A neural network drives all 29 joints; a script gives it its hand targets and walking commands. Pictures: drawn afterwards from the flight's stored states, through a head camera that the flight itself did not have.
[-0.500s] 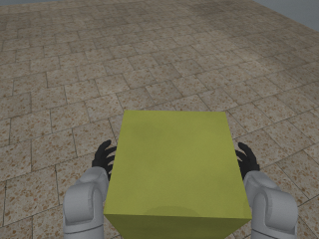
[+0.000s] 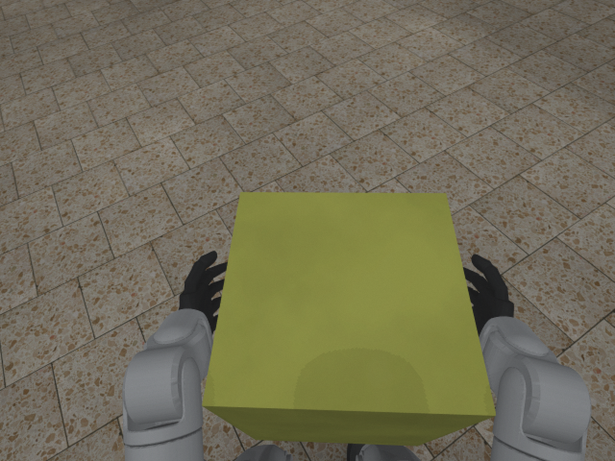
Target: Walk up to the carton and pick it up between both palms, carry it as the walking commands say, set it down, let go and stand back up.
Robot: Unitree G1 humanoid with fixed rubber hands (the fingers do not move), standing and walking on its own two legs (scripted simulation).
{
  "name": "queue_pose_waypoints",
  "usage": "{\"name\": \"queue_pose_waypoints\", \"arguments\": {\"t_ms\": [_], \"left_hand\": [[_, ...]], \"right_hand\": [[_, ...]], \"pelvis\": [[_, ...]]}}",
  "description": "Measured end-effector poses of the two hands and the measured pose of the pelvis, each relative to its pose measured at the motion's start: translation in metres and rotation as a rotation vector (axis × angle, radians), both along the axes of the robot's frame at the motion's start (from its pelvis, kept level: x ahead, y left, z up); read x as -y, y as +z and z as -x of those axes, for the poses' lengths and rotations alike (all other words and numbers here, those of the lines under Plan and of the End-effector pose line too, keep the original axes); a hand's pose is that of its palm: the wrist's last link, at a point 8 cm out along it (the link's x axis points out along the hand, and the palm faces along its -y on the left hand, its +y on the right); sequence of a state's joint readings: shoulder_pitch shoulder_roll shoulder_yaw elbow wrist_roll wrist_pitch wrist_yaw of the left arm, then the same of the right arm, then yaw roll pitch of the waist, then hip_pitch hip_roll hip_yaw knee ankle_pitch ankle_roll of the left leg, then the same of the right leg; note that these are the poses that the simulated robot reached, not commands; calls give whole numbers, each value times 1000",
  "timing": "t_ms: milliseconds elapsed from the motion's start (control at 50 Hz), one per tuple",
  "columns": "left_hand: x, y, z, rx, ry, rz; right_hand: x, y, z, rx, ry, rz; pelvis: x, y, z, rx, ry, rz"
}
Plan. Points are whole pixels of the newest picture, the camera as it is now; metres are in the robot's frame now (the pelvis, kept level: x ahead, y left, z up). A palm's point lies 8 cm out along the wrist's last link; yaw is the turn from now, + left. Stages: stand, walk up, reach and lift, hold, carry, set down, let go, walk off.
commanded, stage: carry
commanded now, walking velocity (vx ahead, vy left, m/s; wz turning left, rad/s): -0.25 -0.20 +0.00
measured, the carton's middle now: (338, 332) +0.28 -0.03 -0.01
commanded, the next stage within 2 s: none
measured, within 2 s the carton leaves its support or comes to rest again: neither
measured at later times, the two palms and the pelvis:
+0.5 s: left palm out of the picture +0.08 +0.04 +0.08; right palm out of the picture +0.08 -0.30 +0.07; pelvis -0.19 -0.14 +0.00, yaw +0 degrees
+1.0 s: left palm out of the picture -0.15 -0.07 +0.07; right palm out of the picture -0.13 -0.40 +0.08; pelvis -0.39 -0.26 +0.01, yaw +3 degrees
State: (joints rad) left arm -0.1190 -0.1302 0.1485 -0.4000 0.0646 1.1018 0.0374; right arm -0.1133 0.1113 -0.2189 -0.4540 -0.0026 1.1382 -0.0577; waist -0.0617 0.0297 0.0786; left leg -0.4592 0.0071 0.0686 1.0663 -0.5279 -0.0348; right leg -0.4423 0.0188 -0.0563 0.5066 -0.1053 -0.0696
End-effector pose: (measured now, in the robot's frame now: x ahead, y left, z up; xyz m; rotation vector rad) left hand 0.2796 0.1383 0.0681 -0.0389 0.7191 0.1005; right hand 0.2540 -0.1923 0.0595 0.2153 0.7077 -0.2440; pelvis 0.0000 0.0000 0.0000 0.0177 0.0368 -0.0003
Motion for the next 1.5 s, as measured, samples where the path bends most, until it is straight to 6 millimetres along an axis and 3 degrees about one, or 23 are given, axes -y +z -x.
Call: {"name": "queue_pose_waypoints", "arguments": {"t_ms": [160,240,340,440,520,580,640,700,820,920,1000,1080,1180,1280,1360,1420,1500], "left_hand": [[-2,-15,88,-8,118,100],[0,-2,129,-35,157,91],[19,17,155,36,166,86],[64,18,179,44,121,57],[117,4,205,-2,82,20],[155,-5,232,-65,36,-19],[182,-9,257,-93,-1,-23],[199,-4,278,-45,-6,-10],[209,-1,330,27,47,25],[207,-13,390,-3,127,94],[210,-1,432,-31,166,83],[222,15,452,36,183,92],[261,18,474,49,140,63],[327,0,506,-10,90,22],[375,-13,543,-97,28,-28],[398,-7,563,-80,3,-23],[414,1,589,-2,8,-5]], "right_hand": [[-2,16,50,-8,107,83],[0,22,81,-37,151,79],[19,39,106,34,171,89],[65,32,143,42,139,77],[118,3,185,-2,93,30],[155,-15,226,-67,48,-11],[181,-17,262,-94,4,-23],[198,-9,284,-46,-8,-14],[210,10,312,25,55,34],[207,16,350,-3,117,80],[209,23,380,-31,162,73],[222,41,396,35,186,93],[262,37,430,48,166,92],[328,1,482,-9,108,39],[375,-21,537,-98,43,-18],[397,-16,567,-81,2,-28],[414,-2,588,-1,9,-3]], "pelvis": [[33,-2,62,9,28,13],[45,10,86,11,47,53],[70,12,123,10,35,66],[107,6,162,-3,15,62],[144,-6,196,-1,-2,50],[163,-2,222,11,-1,25],[181,3,248,15,0,-9],[197,2,274,9,7,-9],[224,-5,321,-1,25,17],[244,-2,361,18,44,12],[257,11,386,16,59,52],[277,13,415,12,51,63],[312,7,453,-1,32,68],[357,-8,496,-3,10,49],[382,-1,529,13,10,11],[398,3,554,11,9,-11],[417,0,585,2,21,-1]]}}
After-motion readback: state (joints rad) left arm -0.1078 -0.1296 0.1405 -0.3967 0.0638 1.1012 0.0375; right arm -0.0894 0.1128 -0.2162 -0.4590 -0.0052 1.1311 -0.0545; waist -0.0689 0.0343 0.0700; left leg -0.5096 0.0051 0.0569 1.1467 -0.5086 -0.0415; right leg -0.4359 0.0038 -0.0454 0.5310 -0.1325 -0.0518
